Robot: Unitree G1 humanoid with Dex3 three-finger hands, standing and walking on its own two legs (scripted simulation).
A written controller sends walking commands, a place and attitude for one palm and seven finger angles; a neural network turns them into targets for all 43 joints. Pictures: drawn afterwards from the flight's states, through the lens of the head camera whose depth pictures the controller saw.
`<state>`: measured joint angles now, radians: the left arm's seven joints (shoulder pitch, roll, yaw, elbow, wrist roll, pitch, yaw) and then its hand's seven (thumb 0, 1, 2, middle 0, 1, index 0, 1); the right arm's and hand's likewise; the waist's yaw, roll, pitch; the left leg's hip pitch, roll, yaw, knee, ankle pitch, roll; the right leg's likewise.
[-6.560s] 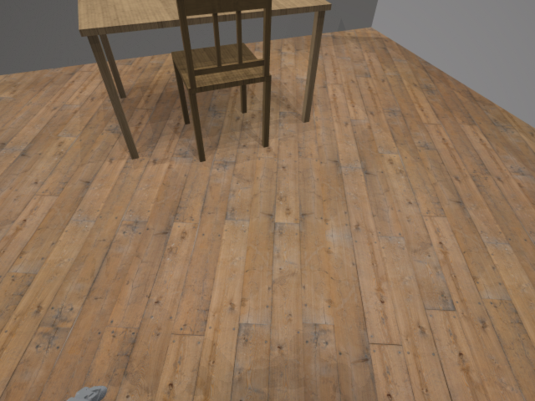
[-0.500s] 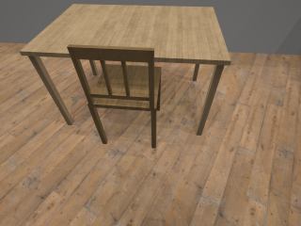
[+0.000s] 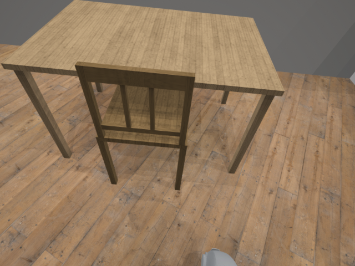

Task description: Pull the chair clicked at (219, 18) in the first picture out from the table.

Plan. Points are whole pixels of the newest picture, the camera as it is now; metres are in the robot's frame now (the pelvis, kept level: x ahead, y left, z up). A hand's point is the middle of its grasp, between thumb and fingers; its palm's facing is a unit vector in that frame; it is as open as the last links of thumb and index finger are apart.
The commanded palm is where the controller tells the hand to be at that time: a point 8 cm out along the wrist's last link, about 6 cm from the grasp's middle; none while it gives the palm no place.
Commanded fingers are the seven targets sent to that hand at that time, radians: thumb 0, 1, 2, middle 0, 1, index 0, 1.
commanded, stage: take the last steps up to it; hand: left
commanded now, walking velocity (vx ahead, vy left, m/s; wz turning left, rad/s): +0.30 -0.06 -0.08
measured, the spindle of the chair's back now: (126, 106) +0.69 +0.23 -0.12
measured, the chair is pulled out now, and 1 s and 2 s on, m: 0.00 0.00 0.00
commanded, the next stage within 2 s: come to a stop and stand still in 0.40 s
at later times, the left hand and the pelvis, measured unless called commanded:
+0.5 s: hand (127, 237) +0.23 +0.14 -0.17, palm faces -0.01 -0.97 -0.23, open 7.2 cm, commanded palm none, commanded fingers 0.00 0.90 0.90 -0.20 -0.30 -0.20 -0.30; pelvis +0.20 -0.05 +0.00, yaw -2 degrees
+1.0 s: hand (129, 219) +0.27 +0.15 -0.18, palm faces -0.03 -0.94 -0.33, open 7.4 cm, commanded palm none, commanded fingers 0.00 0.90 0.90 -0.20 -0.30 -0.20 -0.30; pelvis +0.21 -0.07 -0.02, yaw -5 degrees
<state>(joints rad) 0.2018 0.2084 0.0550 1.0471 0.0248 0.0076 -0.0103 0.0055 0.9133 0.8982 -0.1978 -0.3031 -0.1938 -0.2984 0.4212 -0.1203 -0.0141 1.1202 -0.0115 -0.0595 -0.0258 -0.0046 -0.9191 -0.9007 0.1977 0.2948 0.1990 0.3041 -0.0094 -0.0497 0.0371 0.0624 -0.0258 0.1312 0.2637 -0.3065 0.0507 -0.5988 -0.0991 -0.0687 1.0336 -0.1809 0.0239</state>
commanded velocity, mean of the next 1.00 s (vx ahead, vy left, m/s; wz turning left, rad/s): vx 0.02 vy -0.03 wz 0.00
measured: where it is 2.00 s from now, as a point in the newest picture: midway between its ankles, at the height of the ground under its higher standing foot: outside the picture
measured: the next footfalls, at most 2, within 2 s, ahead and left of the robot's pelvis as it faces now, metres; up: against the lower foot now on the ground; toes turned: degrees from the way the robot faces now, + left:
right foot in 0.20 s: +0.23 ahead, -0.13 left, +0.00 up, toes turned -8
left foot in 0.62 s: +0.33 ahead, +0.09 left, +0.00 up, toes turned +3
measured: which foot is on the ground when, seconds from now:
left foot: down 0.00-0.20, up 0.22-0.60, down 0.62-1.00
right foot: up 0.00-0.18, down 0.20-0.70, up 0.72-0.98, down 1.00-1.00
